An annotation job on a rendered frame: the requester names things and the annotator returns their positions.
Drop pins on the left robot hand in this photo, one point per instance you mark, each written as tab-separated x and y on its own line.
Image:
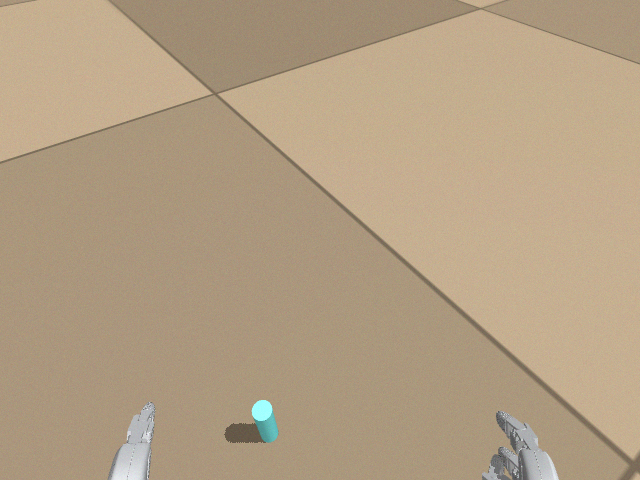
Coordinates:
132	460

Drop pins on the can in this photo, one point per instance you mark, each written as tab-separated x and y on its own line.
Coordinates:
264	418

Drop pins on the right robot hand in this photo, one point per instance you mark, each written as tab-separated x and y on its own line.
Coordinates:
531	464

